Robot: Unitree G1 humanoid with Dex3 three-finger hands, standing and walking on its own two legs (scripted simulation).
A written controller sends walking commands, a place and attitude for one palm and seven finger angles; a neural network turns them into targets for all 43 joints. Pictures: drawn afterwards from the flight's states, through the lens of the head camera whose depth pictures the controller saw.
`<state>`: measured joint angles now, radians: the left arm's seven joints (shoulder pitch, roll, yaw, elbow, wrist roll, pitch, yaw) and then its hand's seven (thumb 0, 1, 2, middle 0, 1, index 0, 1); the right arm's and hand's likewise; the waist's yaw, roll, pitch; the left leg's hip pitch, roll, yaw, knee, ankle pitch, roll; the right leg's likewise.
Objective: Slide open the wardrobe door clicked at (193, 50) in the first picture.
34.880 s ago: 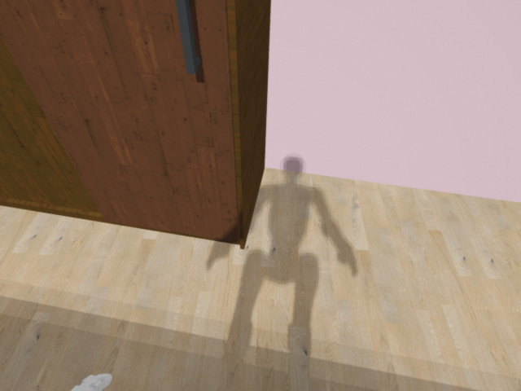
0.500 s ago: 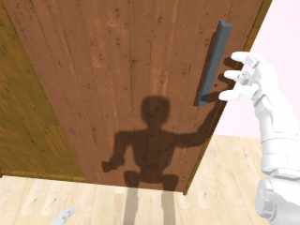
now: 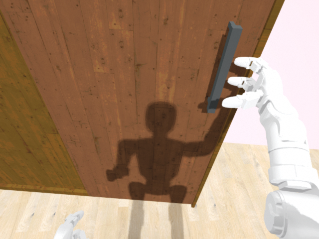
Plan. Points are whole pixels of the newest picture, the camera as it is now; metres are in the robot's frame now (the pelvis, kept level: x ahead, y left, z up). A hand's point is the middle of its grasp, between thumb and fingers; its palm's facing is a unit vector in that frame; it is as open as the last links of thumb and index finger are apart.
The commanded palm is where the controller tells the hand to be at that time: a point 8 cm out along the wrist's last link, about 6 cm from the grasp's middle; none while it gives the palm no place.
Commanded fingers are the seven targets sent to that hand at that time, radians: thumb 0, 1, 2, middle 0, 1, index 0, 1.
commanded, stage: feel for the door with the fingertips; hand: right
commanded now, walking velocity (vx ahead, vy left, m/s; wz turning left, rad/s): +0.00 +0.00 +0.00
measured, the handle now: (220, 71) +0.50 -0.13 +0.22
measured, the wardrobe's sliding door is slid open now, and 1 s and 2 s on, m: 0.00 0.00 0.00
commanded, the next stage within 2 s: slide the fingers in behind the handle in 0.62 s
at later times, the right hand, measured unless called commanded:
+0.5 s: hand (223, 78) +0.44 -0.12 +0.23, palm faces +0.02 +1.00 +0.00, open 14.0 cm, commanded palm +0.43 -0.18 +0.22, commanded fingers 0.00 0.50 -0.30 0.30 1.20 0.30 1.20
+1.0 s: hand (223, 79) +0.45 -0.12 +0.22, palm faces +0.04 +1.00 +0.00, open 13.9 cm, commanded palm +0.42 -0.18 +0.22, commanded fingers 0.00 0.50 -0.30 0.30 1.20 0.30 1.20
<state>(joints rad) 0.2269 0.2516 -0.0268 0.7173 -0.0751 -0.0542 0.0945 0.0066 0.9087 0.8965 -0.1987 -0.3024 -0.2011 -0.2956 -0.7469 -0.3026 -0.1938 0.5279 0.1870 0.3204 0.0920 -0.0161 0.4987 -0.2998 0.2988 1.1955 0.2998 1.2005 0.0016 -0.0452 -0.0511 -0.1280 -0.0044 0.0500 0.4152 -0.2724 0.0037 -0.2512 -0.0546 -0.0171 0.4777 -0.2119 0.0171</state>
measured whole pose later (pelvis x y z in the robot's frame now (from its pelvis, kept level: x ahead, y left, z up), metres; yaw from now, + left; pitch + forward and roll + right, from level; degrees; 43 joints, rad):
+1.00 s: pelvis -0.01 +0.01 +0.00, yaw +1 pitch +0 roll +1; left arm 0.29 0.25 -0.01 0.74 -0.06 -0.06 0.07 0.01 0.91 0.90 -0.20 -0.30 -0.20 -0.30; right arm -0.86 -0.28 -0.22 0.73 0.14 0.21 0.02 -0.02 0.50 -0.30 0.32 1.20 0.32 1.21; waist 0.05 -0.04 -0.04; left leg -0.17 -0.02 0.04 0.42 -0.26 0.01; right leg -0.27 -0.07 -0.03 0.47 -0.20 0.02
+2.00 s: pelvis +0.00 +0.00 +0.00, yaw +0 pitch +0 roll +1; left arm 0.27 0.23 -0.01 0.77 -0.04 -0.06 0.07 0.01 0.91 0.90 -0.20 -0.30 -0.20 -0.30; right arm -0.90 -0.21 -0.17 0.70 0.14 0.25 -0.06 -0.02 0.50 -0.30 0.31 1.21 0.32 1.22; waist 0.04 -0.03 -0.04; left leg -0.16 -0.01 0.04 0.42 -0.27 0.01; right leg -0.27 -0.06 -0.02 0.47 -0.20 0.02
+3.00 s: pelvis +0.01 +0.00 +0.00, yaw +1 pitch +0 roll +1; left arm 0.24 0.23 -0.01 0.75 -0.05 -0.07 0.06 0.01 0.91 0.90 -0.20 -0.30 -0.20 -0.30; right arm -0.79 -0.18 -0.14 0.54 0.14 0.29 -0.08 -0.01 0.04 -0.49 0.30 1.26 0.31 1.27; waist 0.01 -0.04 -0.06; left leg -0.13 -0.01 0.03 0.41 -0.28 0.01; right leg -0.24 -0.06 -0.03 0.46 -0.22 0.02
